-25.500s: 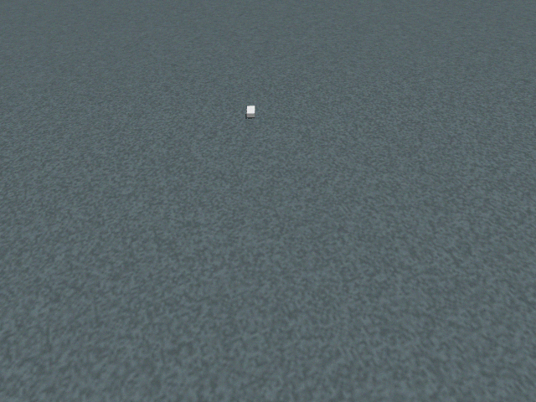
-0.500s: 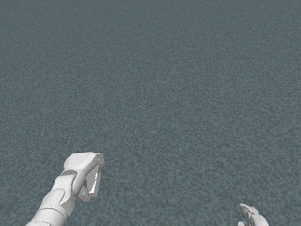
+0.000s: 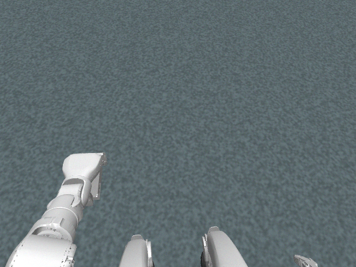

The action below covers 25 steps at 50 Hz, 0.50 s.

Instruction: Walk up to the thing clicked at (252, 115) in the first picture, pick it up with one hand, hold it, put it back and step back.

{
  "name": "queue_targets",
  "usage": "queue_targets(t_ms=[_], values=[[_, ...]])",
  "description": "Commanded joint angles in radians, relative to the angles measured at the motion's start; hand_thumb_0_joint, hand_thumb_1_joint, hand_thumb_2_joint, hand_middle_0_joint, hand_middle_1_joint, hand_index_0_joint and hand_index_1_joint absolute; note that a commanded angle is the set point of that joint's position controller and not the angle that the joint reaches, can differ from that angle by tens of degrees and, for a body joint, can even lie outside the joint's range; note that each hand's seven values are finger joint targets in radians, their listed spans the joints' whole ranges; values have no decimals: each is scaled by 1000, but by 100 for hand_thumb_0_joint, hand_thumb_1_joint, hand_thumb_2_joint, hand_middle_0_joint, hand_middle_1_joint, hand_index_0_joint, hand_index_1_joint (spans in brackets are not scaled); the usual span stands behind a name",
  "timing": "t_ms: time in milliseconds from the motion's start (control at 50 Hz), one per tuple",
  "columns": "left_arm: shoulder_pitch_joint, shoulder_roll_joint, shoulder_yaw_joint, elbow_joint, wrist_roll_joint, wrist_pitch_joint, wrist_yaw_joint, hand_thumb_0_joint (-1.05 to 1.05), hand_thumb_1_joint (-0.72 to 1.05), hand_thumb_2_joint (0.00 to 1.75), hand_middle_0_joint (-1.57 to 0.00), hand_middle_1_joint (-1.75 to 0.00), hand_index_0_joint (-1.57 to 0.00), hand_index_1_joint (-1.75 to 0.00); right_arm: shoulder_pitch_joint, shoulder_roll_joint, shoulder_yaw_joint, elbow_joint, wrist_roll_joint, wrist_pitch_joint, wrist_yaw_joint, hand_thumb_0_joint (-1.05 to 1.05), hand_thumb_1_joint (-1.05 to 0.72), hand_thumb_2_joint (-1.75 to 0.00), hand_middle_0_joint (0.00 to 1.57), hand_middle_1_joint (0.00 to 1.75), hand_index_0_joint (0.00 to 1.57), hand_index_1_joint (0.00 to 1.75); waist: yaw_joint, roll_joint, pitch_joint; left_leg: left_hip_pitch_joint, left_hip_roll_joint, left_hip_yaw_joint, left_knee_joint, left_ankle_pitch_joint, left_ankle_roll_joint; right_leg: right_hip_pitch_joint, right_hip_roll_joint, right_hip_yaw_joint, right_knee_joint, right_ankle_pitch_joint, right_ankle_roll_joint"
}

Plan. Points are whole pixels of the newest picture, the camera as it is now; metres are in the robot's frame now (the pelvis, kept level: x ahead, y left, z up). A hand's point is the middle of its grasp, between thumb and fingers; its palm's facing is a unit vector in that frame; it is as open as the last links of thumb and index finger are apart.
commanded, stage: crouch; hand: left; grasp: from above
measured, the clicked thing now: (90, 182) +0.38 +0.23 -0.14
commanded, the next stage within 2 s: lower in 1.56 s
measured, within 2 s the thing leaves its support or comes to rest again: neither
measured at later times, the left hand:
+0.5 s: hand (109, 186) +0.43 +0.23 -0.35, palm faces -0.46 +0.00 -0.89, open 11.5 cm
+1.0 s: hand (114, 186) +0.46 +0.24 -0.45, palm faces -0.48 -0.01 -0.88, open 11.5 cm
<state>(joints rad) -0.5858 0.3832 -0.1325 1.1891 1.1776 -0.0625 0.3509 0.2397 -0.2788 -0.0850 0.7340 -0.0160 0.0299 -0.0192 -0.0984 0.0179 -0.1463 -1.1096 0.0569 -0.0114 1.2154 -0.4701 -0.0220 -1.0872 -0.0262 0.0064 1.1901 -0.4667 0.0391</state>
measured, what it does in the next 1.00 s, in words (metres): lowers itself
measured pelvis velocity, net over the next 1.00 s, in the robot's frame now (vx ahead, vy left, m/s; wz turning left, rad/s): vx -0.03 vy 0.00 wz -0.08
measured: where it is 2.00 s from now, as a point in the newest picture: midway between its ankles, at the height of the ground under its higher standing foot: outside the picture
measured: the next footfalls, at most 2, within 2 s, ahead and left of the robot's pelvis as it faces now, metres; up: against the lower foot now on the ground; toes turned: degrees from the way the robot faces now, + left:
none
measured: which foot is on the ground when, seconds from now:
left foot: down 0.00-1.00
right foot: down 0.00-1.00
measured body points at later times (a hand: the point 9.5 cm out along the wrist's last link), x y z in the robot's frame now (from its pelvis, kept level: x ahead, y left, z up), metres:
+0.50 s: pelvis -0.02 +0.01 -0.19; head +0.20 +0.03 +0.20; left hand +0.45 +0.23 -0.30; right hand +0.02 -0.27 -0.32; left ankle +0.05 +0.13 -0.63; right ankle +0.05 -0.14 -0.63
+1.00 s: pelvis -0.03 +0.00 -0.29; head +0.22 +0.04 +0.08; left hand +0.48 +0.23 -0.40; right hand -0.01 -0.28 -0.39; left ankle +0.05 +0.13 -0.63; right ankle +0.05 -0.14 -0.63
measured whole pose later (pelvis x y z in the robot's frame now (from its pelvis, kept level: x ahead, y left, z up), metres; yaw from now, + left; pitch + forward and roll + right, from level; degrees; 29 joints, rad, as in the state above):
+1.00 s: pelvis -0.03 +0.00 -0.29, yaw -4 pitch +37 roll -7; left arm -1.01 0.69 0.08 1.41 1.26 -0.16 0.32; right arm 0.18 -0.27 0.01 0.73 -0.12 -0.05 0.11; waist -0.25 0.01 -0.07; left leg -2.22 0.03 -0.13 2.25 -0.68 -0.03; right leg -2.15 0.00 -0.02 2.18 -0.68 0.06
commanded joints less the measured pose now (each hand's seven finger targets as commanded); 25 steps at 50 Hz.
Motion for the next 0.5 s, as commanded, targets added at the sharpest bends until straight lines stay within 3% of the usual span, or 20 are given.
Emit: queue_targets(t_ms=[0,80,120,160,180,220,240,280,320,360,380,400,440,480], values=[[-439,282,99,-144,-4,18,73,0,57,74,-92,-69,-95,-66,88,-143,-50,-75,-16,-41,-20,0,-89,-89,20,30,20,30,-11,86,-512,88,-57,31,28,93,28,29,40,-31,4,105,-66],[-462,257,97,-89,-19,33,54,0,56,72,-92,-66,-94,-64,100,-144,-50,-64,-27,-54,-20,0,-89,-89,20,30,20,30,-43,78,-527,-18,-46,-3,112,22,26,-124,39,-48,112,45,-69],[-473,315,124,-96,-8,30,42,0,56,73,-92,-68,-95,-65,103,-146,-50,-64,-32,-57,-17,0,-89,-89,20,30,20,30,-38,97,-589,-63,-49,3,172,31,31,-143,38,-49,165,52,-70],[-518,308,131,-124,-12,21,36,0,56,72,-91,-68,-94,-65,109,-148,-50,-62,-38,-61,-13,0,-89,-89,20,30,20,30,-53,118,-606,-101,-47,-12,209,-2,28,-220,37,-55,219,23,-73],[-485,289,121,-49,-10,23,29,0,56,72,-91,-68,-94,-65,112,-150,-45,-57,-39,-62,-10,0,-89,-89,20,30,20,30,-67,105,-563,-134,-46,-20,227,-22,28,-272,37,-61,240,-1,-73],[-539,354,152,-86,0,9,28,0,53,66,-87,-68,-91,-63,117,-156,-44,-57,-41,-66,-6,0,-89,-89,20,30,20,30,-61,126,-603,-168,-47,-34,260,-49,26,-321,37,-70,289,-29,-76],[-516,351,153,-47,1,6,24,0,55,64,-87,-68,-92,-63,119,-157,-41,-55,-43,-70,-1,0,-89,-89,20,30,20,30,-71,98,-592,-184,-45,-47,286,-55,27,-358,36,-78,314,-37,-76],[-576,358,158,-82,10,-13,24,0,54,67,-88,-67,-92,-63,127,-157,-34,-51,-49,-75,7,0,-89,-89,20,30,20,30,-84,130,-633,-235,-49,-36,345,-48,31,-396,36,-75,359,-26,-75],[-574,347,153,-45,13,-26,27,0,57,66,-87,-71,-93,-65,130,-159,-28,-43,-55,-85,19,0,-89,-89,20,30,20,30,-102,129,-615,-276,-50,-35,401,-39,36,-455,34,-81,394,-19,-72],[-599,389,176,-73,20,-38,38,0,57,68,-88,-72,-93,-67,134,-162,-22,-39,-60,-93,30,0,-89,-89,20,30,20,30,-91,162,-685,-279,-50,-29,447,-1,36,-467,34,-81,437,9,-74],[-613,398,183,-66,23,-40,43,0,56,68,-88,-72,-93,-67,140,-171,-23,-32,-66,-97,36,0,-89,-89,20,30,20,30,-100,162,-696,-271,-48,-35,473,15,35,-491,31,-85,457,23,-71],[-684,426,191,-138,29,-50,52,0,55,69,-87,-72,-92,-67,138,-168,-22,-33,-68,-100,40,0,-89,-89,20,30,20,30,-96,206,-757,-269,-48,-25,493,29,34,-484,37,-85,479,36,-74],[-640,423,193,-62,42,-47,59,0,54,69,-88,-72,-93,-67,146,-166,-16,-26,-75,-102,52,0,-90,-90,20,30,20,30,-102,195,-722,-292,-46,-21,537,56,36,-509,36,-90,505,57,-70],[-669,438,209,-70,43,-47,67,0,55,71,-89,-71,-93,-67,153,-171,-14,-18,-81,-107,60,0,-90,-90,20,30,20,30,-105,227,-757,-283,-44,-29,568,88,32,-543,32,-93,550,81,-71]])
